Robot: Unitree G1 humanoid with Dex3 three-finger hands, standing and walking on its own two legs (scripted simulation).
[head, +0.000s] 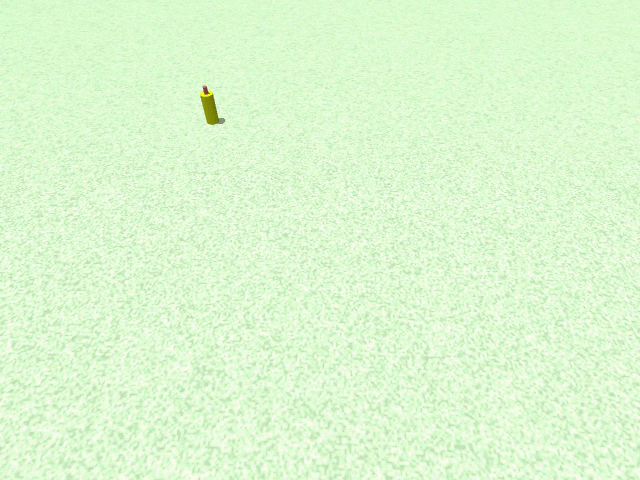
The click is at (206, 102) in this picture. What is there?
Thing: necked bottle
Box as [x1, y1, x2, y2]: [200, 85, 218, 124]
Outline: 204,85 203,90 200,93 206,120 208,123 213,124 218,121 212,92 209,91
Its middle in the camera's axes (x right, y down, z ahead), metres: -0.63 -0.78 +2.14
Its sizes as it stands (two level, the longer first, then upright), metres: 0.068 0.068 0.215
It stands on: the floor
